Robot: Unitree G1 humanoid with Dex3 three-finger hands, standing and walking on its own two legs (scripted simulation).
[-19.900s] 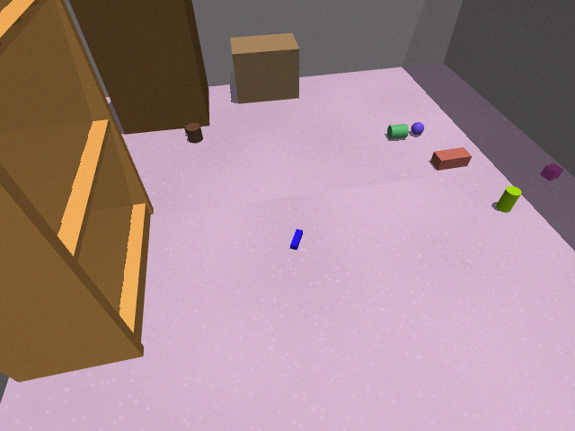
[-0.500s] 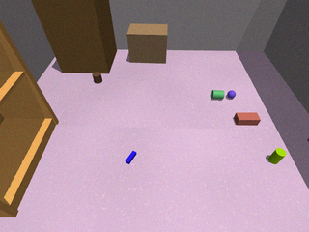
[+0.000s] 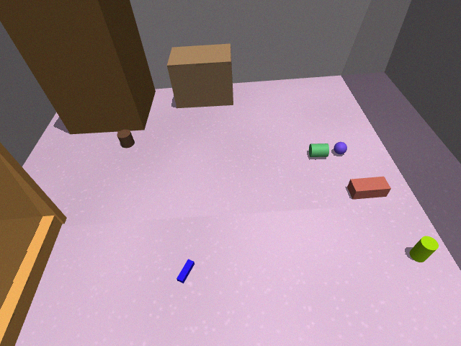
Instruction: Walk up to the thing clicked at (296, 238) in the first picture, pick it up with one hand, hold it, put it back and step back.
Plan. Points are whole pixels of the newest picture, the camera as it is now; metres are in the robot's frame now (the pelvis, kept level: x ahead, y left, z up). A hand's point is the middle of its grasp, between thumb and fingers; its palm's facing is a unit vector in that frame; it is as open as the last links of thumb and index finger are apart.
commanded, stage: walk up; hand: left
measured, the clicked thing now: (185, 271) +0.59 +0.26 -0.74
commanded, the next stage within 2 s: none
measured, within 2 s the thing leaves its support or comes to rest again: neither
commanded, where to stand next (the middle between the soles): +0.16 +0.02 m, yaw +1 degrees
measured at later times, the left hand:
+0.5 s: hand out of the picture +0.15 +0.29 -0.15, palm faces -0.04 -0.94 -0.34, open 7.4 cm
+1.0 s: hand (99, 343) +0.18 +0.28 -0.13, palm faces -0.03 -0.93 -0.36, open 7.4 cm
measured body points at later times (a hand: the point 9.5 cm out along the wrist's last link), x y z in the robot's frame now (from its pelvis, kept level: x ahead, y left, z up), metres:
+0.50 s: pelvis +0.09 +0.03 +0.01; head +0.12 +0.04 +0.45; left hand +0.15 +0.34 -0.13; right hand +0.20 -0.27 -0.11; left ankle +0.16 +0.15 -0.72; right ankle +0.08 -0.12 -0.72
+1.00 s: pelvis +0.10 +0.02 +0.03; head +0.11 +0.01 +0.48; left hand +0.18 +0.33 -0.10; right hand +0.19 -0.29 -0.11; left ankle +0.16 +0.15 -0.72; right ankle +0.08 -0.12 -0.72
